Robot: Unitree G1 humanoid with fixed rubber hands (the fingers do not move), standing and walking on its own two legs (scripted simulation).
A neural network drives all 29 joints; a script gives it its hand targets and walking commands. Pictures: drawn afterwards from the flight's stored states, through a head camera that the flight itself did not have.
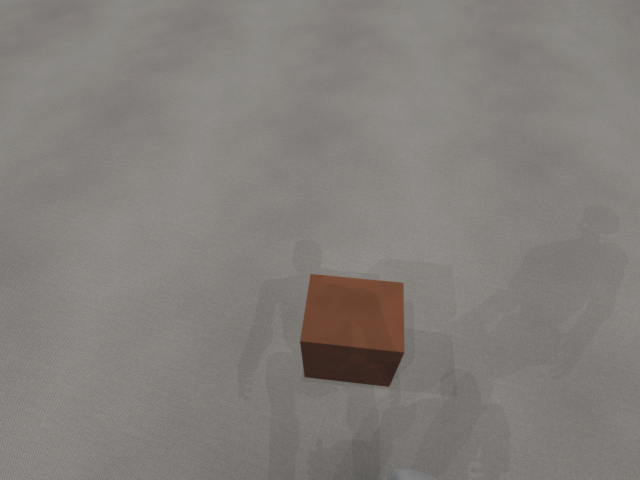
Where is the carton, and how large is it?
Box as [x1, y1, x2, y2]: [300, 274, 403, 386]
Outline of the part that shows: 310,274 300,339 304,375 308,377 388,386 403,354 402,283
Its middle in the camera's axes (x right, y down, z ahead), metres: +0.09 +0.28 +1.15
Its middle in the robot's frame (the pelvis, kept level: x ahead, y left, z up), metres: +0.55 -0.07 -0.62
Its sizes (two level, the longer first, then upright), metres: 0.263 0.202 0.287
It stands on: the floor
